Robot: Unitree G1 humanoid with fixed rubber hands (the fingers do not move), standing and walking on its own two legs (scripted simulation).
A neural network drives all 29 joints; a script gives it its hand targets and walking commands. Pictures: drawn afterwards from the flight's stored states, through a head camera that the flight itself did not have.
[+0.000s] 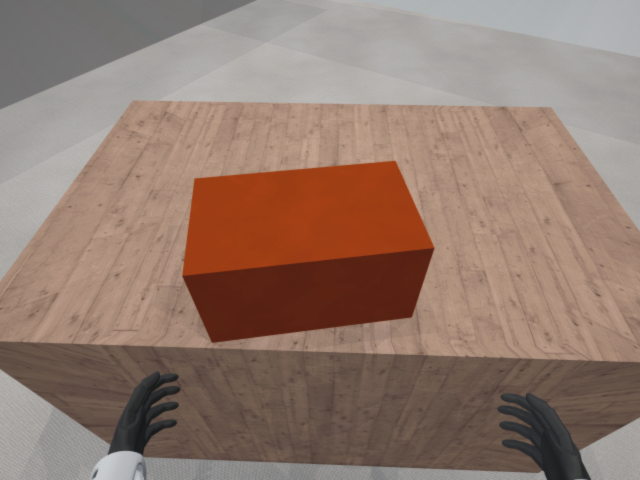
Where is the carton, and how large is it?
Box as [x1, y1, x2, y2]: [182, 161, 433, 342]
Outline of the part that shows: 395,161 195,178 182,276 211,341 214,342 410,317 433,250 433,246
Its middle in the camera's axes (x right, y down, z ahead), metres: -0.02 +0.02 +0.61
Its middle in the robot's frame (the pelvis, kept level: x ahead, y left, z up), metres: +0.44 +0.06 +0.01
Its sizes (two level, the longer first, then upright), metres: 0.319 0.189 0.172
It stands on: a pedestal, 0.71 m high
